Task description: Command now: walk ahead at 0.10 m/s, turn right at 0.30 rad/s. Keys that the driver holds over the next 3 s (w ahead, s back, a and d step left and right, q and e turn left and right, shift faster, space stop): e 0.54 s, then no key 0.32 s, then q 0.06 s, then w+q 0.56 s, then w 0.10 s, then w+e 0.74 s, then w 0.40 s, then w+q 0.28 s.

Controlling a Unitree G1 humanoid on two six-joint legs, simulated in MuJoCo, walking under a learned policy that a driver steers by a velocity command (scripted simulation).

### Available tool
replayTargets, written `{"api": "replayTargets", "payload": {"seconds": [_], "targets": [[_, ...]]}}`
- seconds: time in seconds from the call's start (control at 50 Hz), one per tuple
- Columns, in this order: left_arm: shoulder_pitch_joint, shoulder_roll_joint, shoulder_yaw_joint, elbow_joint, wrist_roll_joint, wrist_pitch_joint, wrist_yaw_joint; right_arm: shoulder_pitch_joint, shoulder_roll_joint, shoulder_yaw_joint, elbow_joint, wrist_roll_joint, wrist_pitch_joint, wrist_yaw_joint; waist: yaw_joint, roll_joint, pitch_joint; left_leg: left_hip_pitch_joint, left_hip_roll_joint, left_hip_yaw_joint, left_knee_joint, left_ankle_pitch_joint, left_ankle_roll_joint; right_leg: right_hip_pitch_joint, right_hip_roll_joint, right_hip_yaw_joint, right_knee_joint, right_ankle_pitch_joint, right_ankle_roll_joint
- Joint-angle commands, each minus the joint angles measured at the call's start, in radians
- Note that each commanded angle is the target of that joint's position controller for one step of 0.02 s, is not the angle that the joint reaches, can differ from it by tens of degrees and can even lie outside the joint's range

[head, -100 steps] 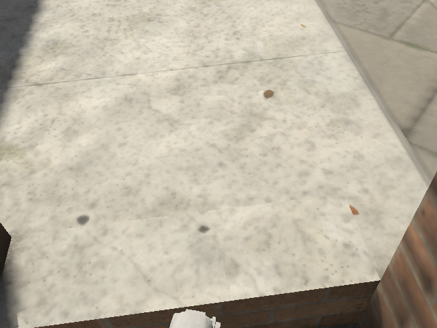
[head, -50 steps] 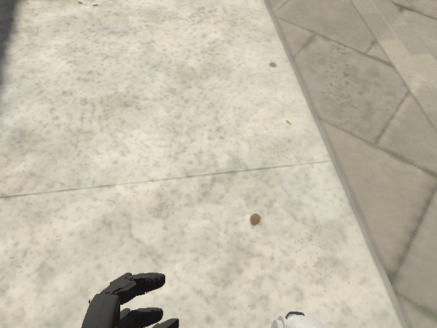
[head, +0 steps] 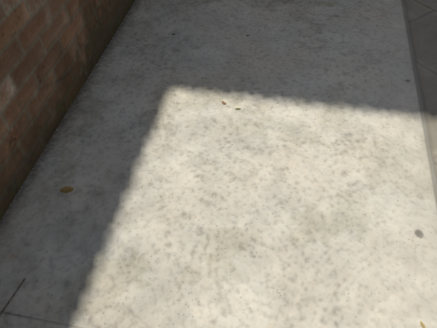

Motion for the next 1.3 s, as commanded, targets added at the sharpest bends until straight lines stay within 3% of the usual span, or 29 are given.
{"api": "replayTargets", "payload": {"seconds": [0.02, 0.04, 0.06, 0.08, 0.1, 0.14, 0.16, 0.3, 0.4, 0.44, 0.46, 0.48, 0.5, 0.52, 0.54, 0.58, 0.66, 0.82, 0.86, 0.88, 0.9, 0.92, 0.96, 1.0, 1.08, 1.16, 1.24, 1.28, 1.3], "targets": [[0.048, 0.106, 0.038, -0.066, 0.015, -0.024, -0.014, -0.012, -0.167, -0.044, -0.051, 0.017, 0.002, -0.016, 0.027, 0.086, -0.089, -0.036, 0.276, -0.035, 0.104, 0.718, 0.082, 0.202, 0.045, -0.029, -0.087, 0.049, -0.035], [0.132, 0.134, 0.053, -0.043, 0.026, -0.026, -0.020, -0.022, -0.177, -0.048, -0.058, 0.019, 0.000, -0.018, 0.055, 0.037, -0.087, -0.072, 0.239, -0.022, 0.211, 0.688, 0.059, 0.286, 0.070, -0.027, -0.147, 0.082, -0.054], [0.231, 0.191, 0.073, -0.029, 0.022, -0.031, -0.019, -0.020, -0.182, -0.054, -0.082, 0.009, 0.001, -0.014, 0.087, -0.067, -0.130, -0.153, 0.150, 0.037, 0.430, 0.511, 0.009, 0.412, -0.018, 0.101, -0.176, 0.484, -0.104], [0.274, 0.275, 0.097, -0.044, 0.025, -0.032, -0.009, 0.010, -0.117, -0.041, -0.125, 0.008, 0.009, -0.012, 0.067, -0.277, -0.173, -0.375, -0.042, 0.066, 0.778, -0.193, -0.036, 0.533, -0.267, 0.469, -0.249, 0.871, -0.266], [0.234, 0.256, 0.092, -0.061, -0.013, -0.016, -0.008, 0.102, -0.074, -0.023, -0.116, -0.010, 0.030, -0.008, 0.009, -0.297, -0.317, -0.407, -0.002, -0.101, 0.896, -0.346, -0.040, 0.564, -0.327, 0.636, -0.310, 0.728, -0.359], [0.110, 0.185, 0.085, -0.103, -0.002, 0.011, 0.003, -0.040, -0.144, -0.034, -0.126, -0.017, 0.038, -0.011, 0.027, -0.049, -0.177, -0.488, 0.061, -0.124, 0.925, -0.224, -0.052, 0.405, -0.255, 0.568, -0.398, 0.090, -0.333], [0.071, 0.162, 0.075, -0.109, 0.003, 0.016, 0.008, -0.102, -0.146, -0.036, -0.149, -0.012, 0.040, -0.011, 0.014, -0.005, -0.132, -0.469, 0.086, -0.124, 0.839, -0.169, -0.059, 0.330, -0.193, 0.494, -0.429, -0.020, -0.276], [0.080, 0.208, 0.103, -0.118, 0.015, 0.030, 0.026, -0.082, -0.093, -0.008, -0.170, -0.007, 0.098, -0.008, 0.008, -0.076, -0.101, -0.380, 0.049, -0.078, 0.552, -0.112, -0.110, 0.239, -0.065, 0.374, -0.454, -0.148, -0.178], [0.056, 0.211, 0.122, -0.124, 0.027, 0.053, 0.002, -0.040, -0.115, -0.009, -0.177, 0.007, 0.082, -0.018, 0.028, -0.145, -0.101, -0.194, 0.006, -0.054, 0.291, -0.119, -0.065, 0.165, -0.027, 0.426, -0.460, -0.282, -0.129], [0.027, 0.204, 0.124, -0.130, 0.016, 0.058, -0.001, 0.026, -0.118, -0.011, -0.170, 0.007, 0.065, -0.023, -0.011, -0.137, -0.087, -0.072, -0.002, -0.058, 0.083, -0.033, -0.026, 0.109, 0.003, 0.447, -0.437, -0.307, -0.083], [0.021, 0.194, 0.122, -0.136, 0.016, 0.056, 0.001, 0.062, -0.149, -0.021, -0.172, -0.008, 0.055, -0.032, -0.027, -0.097, -0.074, -0.003, 0.041, -0.109, -0.009, -0.062, 0.002, 0.050, 0.039, 0.441, -0.415, -0.345, -0.039], [0.048, 0.117, 0.105, -0.161, 0.000, 0.052, -0.002, 0.064, -0.258, -0.042, -0.176, -0.022, 0.046, -0.038, 0.011, 0.101, -0.100, 0.018, 0.328, -0.407, -0.155, -0.260, 0.071, 0.006, 0.137, 0.293, -0.146, -0.430, 0.006], [0.026, 0.123, 0.105, -0.161, 0.022, 0.042, 0.012, -0.083, -0.313, -0.057, -0.221, -0.018, 0.043, -0.036, 0.027, 0.246, 0.019, -0.155, 0.522, -0.631, -0.252, -0.174, 0.160, -0.122, 0.243, 0.081, 0.069, -0.440, 0.030], [-0.001, 0.202, 0.122, -0.160, 0.048, 0.039, 0.010, -0.063, -0.254, -0.048, -0.204, -0.019, 0.037, -0.036, 0.028, 0.138, 0.016, -0.205, 0.492, -0.550, -0.209, 0.032, 0.177, -0.037, 0.166, 0.146, 0.241, -0.378, 0.030], [0.021, 0.212, 0.128, -0.147, 0.038, 0.041, -0.002, -0.092, -0.216, -0.036, -0.200, -0.013, 0.025, -0.035, 0.069, 0.088, -0.015, -0.215, 0.416, -0.424, -0.163, 0.190, 0.148, 0.014, 0.172, 0.138, 0.335, -0.315, 0.021], [0.095, 0.193, 0.119, -0.111, 0.035, 0.052, -0.012, -0.124, -0.193, -0.030, -0.199, -0.008, 0.010, -0.030, 0.093, 0.128, -0.068, -0.118, 0.320, -0.249, -0.099, 0.460, 0.111, 0.022, 0.170, 0.116, 0.462, -0.255, 0.034], [0.007, 0.168, 0.091, -0.133, 0.021, 0.070, -0.014, 0.002, -0.172, -0.025, -0.158, -0.006, 0.007, -0.019, 0.016, 0.168, -0.089, 0.076, 0.307, -0.181, -0.040, 0.696, 0.124, -0.036, 0.161, 0.119, 0.395, -0.266, 0.056], [-0.021, 0.133, 0.051, -0.144, 0.007, 0.072, 0.010, 0.037, -0.202, -0.038, -0.120, 0.002, 0.036, -0.001, 0.010, 0.231, -0.085, 0.007, 0.282, -0.161, 0.070, 0.669, 0.094, 0.300, 0.125, 0.009, -0.221, -0.211, 0.006], [0.030, 0.176, 0.049, -0.128, 0.038, 0.044, 0.024, 0.049, -0.166, -0.027, -0.121, 0.006, 0.029, -0.001, 0.037, 0.108, -0.116, -0.180, 0.263, -0.150, 0.105, 0.441, 0.002, 0.556, -0.007, 0.158, -0.420, 0.061, -0.026], [0.001, 0.255, 0.057, -0.150, 0.044, 0.032, 0.032, 0.097, -0.084, -0.001, -0.151, 0.006, 0.018, 0.009, -0.013, -0.136, -0.142, -0.299, 0.170, -0.081, 0.136, 0.101, -0.051, 0.630, -0.222, 0.373, -0.379, 0.344, -0.094], [-0.045, 0.170, 0.035, -0.129, 0.009, 0.027, 0.036, 0.041, -0.095, 0.001, -0.125, 0.004, 0.031, -0.001, 0.009, -0.153, -0.083, -0.158, 0.166, -0.070, 0.021, -0.031, -0.060, 0.429, -0.212, 0.288, -0.346, 0.394, -0.137], [-0.088, 0.133, 0.022, -0.140, 0.011, 0.021, 0.035, 0.018, -0.125, -0.005, -0.122, 0.001, 0.036, -0.001, -0.004, -0.138, -0.049, -0.121, 0.164, -0.100, -0.012, 0.052, -0.058, 0.404, -0.137, 0.226, -0.341, 0.295, -0.098], [-0.019, 0.198, 0.046, -0.122, 0.018, 0.021, 0.044, -0.040, -0.187, -0.028, -0.115, -0.004, 0.032, 0.012, 0.059, -0.141, -0.052, -0.164, 0.101, -0.074, 0.078, 0.045, -0.046, 0.448, -0.055, 0.194, -0.381, -0.082, -0.070], [0.053, 0.254, 0.068, -0.104, 0.022, 0.027, 0.048, -0.073, -0.176, -0.032, -0.133, -0.008, 0.040, 0.030, 0.085, -0.184, 0.007, -0.347, 0.060, -0.025, 0.207, -0.101, -0.034, 0.482, -0.130, 0.284, -0.466, -0.432, -0.131], [0.107, 0.225, 0.069, -0.095, 0.039, -0.002, 0.042, -0.126, -0.161, -0.042, -0.156, -0.009, 0.042, 0.054, 0.094, -0.097, 0.089, -0.587, 0.140, -0.085, 0.463, -0.172, -0.026, 0.530, -0.273, 0.385, -0.574, -0.483, -0.229], [0.043, 0.212, 0.071, -0.099, 0.037, -0.034, 0.033, -0.120, -0.141, -0.038, -0.149, -0.007, 0.038, 0.074, 0.055, -0.062, 0.036, -0.486, 0.163, -0.057, 0.415, -0.049, -0.038, 0.485, -0.207, 0.170, -0.565, -0.264, -0.177], [0.059, 0.261, 0.087, -0.065, 0.025, -0.043, 0.020, -0.137, -0.128, -0.030, -0.190, -0.009, 0.040, 0.088, 0.043, -0.039, 0.010, -0.275, 0.137, 0.008, 0.262, 0.012, -0.016, 0.381, -0.220, 0.069, -0.505, -0.167, -0.159], [0.053, 0.263, 0.084, -0.056, 0.020, -0.042, 0.012, -0.019, -0.161, -0.045, -0.156, -0.023, 0.026, 0.077, -0.019, 0.019, -0.027, -0.072, 0.066, 0.045, 0.190, 0.009, 0.012, 0.289, -0.179, -0.034, -0.306, 0.019, -0.129], [0.059, 0.231, 0.069, -0.061, 0.030, -0.041, 0.008, 0.137, -0.213, -0.069, -0.104, -0.036, 0.015, 0.067, -0.081, 0.128, -0.102, 0.096, 0.075, -0.040, 0.125, -0.074, 0.046, 0.212, -0.117, -0.122, -0.029, 0.135, -0.100]]}}
Next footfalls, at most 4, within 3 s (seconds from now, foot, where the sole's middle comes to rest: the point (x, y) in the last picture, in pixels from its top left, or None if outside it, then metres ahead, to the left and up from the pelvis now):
0.06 right None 0.17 -0.10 -0.77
0.46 left None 0.13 0.09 -0.77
0.86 right None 0.04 -0.10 -0.77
1.30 left None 0.26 0.08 -0.77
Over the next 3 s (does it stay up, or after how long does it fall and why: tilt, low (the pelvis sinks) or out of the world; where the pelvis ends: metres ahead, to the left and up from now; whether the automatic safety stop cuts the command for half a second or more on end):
stays up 1.05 -0.22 0.01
